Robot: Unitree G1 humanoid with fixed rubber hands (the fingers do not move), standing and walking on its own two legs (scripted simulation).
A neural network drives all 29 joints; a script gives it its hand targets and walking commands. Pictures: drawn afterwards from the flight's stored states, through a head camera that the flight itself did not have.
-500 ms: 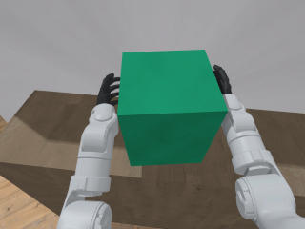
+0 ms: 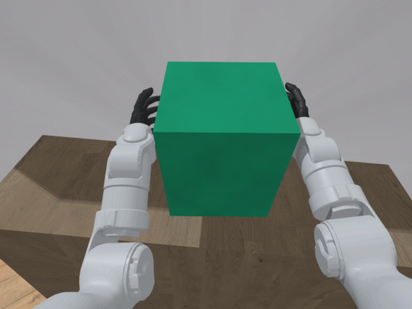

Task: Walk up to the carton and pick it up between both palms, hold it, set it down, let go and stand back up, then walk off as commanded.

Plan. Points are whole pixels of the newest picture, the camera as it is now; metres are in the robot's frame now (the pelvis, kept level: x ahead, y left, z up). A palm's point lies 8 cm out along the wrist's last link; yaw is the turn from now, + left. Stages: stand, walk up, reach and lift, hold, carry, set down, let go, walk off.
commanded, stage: reach and lift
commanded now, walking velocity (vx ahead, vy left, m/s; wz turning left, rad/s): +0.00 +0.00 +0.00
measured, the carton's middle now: (219, 143) +0.40 +0.00 +0.15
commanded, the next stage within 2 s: hold in 1.72 s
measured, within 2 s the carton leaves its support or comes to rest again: neither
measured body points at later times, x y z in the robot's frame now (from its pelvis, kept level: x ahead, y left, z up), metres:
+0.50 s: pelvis +0.01 +0.00 +0.00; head -0.04 +0.02 +0.45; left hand +0.40 +0.15 +0.22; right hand +0.42 -0.15 +0.24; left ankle +0.00 +0.13 -0.75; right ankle +0.05 -0.11 -0.75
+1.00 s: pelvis +0.01 +0.00 +0.00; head -0.05 +0.02 +0.45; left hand +0.40 +0.15 +0.25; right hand +0.42 -0.15 +0.26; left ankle +0.00 +0.13 -0.75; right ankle +0.05 -0.11 -0.75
